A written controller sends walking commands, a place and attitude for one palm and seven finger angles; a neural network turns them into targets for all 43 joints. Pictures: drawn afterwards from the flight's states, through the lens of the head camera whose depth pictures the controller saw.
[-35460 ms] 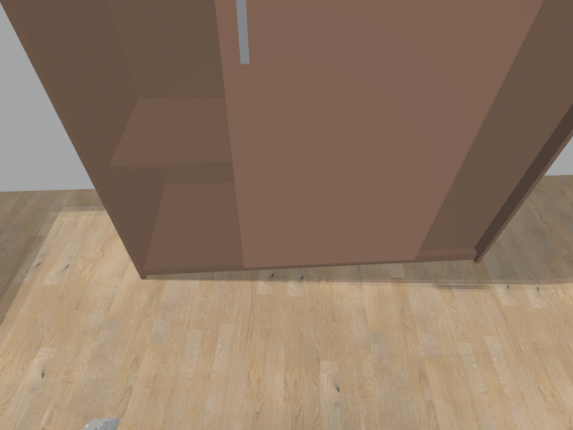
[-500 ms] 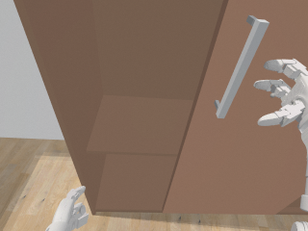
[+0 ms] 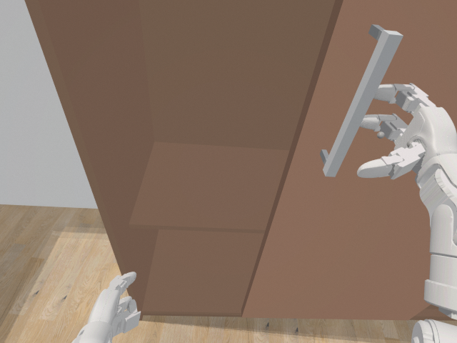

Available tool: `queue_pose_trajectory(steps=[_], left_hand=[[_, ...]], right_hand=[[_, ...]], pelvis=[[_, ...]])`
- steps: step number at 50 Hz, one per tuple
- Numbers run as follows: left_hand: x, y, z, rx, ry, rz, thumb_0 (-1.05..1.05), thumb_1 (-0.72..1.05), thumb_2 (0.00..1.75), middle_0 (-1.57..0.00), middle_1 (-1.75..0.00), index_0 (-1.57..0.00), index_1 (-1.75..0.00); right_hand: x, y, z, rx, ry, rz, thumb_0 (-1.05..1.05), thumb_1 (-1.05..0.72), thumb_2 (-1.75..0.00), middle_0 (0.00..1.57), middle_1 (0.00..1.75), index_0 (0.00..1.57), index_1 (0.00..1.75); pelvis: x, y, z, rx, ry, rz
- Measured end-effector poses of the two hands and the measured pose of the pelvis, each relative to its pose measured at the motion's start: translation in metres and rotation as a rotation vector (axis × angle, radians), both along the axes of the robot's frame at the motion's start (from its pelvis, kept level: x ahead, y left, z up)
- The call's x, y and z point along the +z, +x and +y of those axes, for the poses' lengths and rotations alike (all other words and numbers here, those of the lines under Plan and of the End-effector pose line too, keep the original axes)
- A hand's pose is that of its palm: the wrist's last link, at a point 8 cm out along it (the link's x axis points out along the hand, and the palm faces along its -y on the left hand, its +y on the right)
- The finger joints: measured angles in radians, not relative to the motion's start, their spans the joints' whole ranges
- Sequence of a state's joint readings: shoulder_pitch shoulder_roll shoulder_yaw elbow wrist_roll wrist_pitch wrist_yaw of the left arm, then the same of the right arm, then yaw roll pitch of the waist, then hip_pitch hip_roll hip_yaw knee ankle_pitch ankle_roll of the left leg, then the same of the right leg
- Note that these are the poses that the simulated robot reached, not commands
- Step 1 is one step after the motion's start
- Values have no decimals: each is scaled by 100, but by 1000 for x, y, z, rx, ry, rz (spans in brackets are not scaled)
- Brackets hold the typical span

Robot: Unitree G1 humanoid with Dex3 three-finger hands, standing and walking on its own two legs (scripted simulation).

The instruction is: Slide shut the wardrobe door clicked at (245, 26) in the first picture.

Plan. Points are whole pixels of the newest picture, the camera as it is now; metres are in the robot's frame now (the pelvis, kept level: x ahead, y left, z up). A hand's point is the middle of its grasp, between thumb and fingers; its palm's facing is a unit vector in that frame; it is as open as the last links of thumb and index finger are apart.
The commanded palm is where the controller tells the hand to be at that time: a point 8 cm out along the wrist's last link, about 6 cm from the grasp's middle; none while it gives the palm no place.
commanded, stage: feel for the door with the fingertips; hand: right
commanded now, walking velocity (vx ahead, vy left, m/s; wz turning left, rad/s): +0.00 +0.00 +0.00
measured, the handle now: (350, 109) +0.42 -0.16 +0.27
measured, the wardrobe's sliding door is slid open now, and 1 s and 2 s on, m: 0.41 0.41 0.41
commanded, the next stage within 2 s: slide the fingers in behind the handle in 0.42 s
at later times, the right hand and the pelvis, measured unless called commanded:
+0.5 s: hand (383, 128) +0.36 -0.20 +0.27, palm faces +0.00 +1.00 -0.07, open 14.0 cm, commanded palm +0.35 -0.25 +0.27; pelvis +0.00 +0.00 +0.00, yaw +0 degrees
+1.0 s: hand (379, 136) +0.34 -0.18 +0.27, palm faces -0.02 +1.00 -0.06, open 14.0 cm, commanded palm +0.33 -0.23 +0.27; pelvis -0.01 -0.01 +0.00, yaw +1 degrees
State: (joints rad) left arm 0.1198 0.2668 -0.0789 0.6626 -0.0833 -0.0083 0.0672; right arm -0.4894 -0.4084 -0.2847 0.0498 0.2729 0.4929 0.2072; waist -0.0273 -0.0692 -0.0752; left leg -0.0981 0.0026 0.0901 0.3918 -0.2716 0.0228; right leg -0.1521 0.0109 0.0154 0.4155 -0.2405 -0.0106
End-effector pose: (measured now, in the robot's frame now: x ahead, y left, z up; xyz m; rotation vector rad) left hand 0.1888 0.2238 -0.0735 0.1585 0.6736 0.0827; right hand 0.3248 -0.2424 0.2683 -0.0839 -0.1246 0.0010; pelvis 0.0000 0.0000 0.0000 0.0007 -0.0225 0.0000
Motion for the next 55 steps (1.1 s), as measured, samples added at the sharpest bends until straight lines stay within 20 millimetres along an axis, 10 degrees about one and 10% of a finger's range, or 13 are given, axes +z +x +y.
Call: queue_pose_trajectory(steps=[32,55], left_hand=[[-9,-35,12,70,17,54,1,90,89,-20,-30,-20,-30],[9,3,-11,-11,4,-32,1,90,89,-20,-30,-20,-30]], right_hand=[[2,18,-9,5,10,-4,-1,51,-30,30,120,30,120],[-1,-3,7,3,18,-4,-1,51,-30,30,120,30,121]], pelvis=[[1,-3,-5,12,4,9],[1,-6,-7,5,2,-9]])
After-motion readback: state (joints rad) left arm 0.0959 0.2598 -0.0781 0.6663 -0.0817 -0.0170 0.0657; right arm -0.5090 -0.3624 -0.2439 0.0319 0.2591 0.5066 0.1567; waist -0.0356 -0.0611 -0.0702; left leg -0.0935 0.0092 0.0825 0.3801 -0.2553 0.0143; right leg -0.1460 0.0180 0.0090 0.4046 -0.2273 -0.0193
